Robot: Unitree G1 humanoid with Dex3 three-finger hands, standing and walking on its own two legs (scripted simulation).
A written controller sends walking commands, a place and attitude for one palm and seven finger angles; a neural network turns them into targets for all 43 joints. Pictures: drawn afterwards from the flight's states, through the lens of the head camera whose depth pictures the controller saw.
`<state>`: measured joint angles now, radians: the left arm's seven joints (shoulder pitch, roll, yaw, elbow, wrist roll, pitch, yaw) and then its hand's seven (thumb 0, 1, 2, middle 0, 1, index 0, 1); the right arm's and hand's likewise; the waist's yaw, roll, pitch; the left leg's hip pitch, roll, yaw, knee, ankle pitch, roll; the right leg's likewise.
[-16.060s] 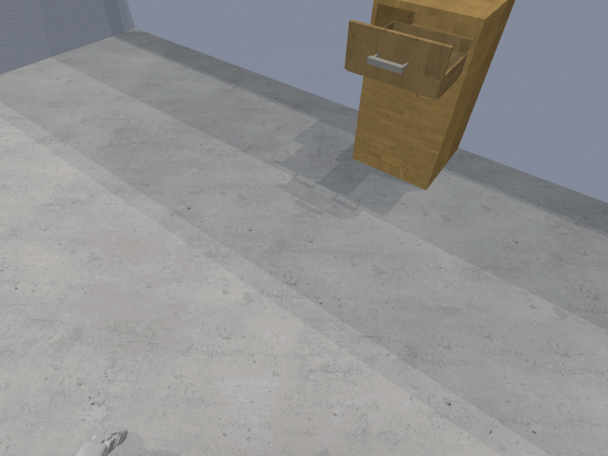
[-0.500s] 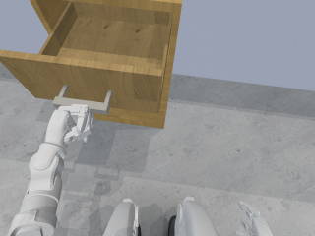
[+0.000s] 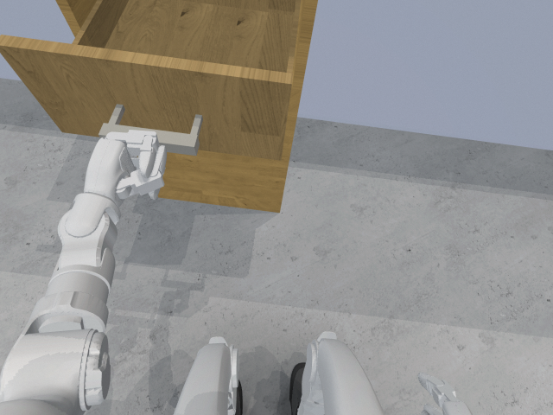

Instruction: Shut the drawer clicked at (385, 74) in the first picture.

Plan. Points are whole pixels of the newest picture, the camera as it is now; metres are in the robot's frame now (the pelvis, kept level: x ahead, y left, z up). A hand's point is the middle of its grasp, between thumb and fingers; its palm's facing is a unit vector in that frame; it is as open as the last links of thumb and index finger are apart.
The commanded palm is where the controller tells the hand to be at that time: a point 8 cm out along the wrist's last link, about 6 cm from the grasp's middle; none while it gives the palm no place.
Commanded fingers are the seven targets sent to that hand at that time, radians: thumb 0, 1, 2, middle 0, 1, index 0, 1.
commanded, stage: push the drawer shut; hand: left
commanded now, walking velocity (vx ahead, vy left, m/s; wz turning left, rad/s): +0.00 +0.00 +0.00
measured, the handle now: (154, 128) +0.52 +0.19 +0.04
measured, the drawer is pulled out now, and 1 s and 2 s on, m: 0.18 0.05 0.00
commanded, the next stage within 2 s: pull the fist back off the drawer in 1.64 s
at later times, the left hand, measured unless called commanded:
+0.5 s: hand (170, 134) +0.51 +0.16 +0.03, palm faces -0.15 -0.99 -0.07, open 2.8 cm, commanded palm +0.52 +0.19 +0.04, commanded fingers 0.00 0.90 0.90 -1.40 -1.60 -1.40 -1.60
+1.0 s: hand (181, 102) +0.57 +0.15 +0.03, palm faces -0.13 -0.99 -0.06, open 2.9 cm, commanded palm +0.59 +0.18 +0.04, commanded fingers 0.00 0.90 0.90 -1.40 -1.60 -1.40 -1.60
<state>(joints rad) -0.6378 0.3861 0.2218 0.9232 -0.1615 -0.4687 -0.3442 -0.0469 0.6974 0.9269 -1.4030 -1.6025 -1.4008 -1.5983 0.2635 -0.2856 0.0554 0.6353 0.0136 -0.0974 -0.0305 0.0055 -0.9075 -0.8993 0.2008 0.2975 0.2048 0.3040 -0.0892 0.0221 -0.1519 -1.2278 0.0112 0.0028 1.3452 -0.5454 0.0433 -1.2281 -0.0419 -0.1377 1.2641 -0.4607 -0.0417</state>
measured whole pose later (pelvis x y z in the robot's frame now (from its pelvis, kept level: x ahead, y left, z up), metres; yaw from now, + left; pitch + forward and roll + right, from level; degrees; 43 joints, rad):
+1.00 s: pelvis +0.01 +0.00 -0.02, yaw -2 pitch +32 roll -5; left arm -1.10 0.60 0.34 1.24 -0.02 -0.41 -0.28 -0.03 0.71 0.93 -1.40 -1.60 -1.40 -1.60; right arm 0.32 -0.28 0.09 0.63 -0.04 0.00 0.01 0.00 -0.91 -0.90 0.20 0.30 0.20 0.30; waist -0.23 0.04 -0.12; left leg -1.40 0.04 -0.02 1.41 -0.57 0.04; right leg -1.39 -0.01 -0.16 1.30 -0.46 -0.05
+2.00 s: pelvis -0.01 +0.01 -0.03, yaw -5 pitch +36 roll -9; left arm -1.40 0.79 0.32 1.30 0.10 -0.24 -0.26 0.04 0.56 0.85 -1.40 -1.60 -1.40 -1.60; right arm 0.41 -0.25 0.14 0.63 -0.08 0.01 0.03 0.00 -0.91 -0.90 0.20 0.30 0.21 0.30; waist -0.35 0.05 -0.10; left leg -1.55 0.04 -0.05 1.47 -0.56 0.06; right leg -1.50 0.00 -0.18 1.30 -0.43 -0.03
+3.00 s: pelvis +0.08 -0.01 +0.08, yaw -2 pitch +18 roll -3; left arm -0.35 0.37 0.27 0.58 -0.21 -0.28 -0.30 0.02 0.90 0.90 -1.40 -1.60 -1.40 -1.60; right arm 0.28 -0.29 0.03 0.51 0.05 0.02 0.01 0.00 -0.91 -0.90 0.20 0.30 0.20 0.30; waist -0.08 0.04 -0.16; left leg -0.77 0.02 -0.01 0.97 -0.52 0.02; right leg -0.79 0.03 -0.10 0.89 -0.42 -0.03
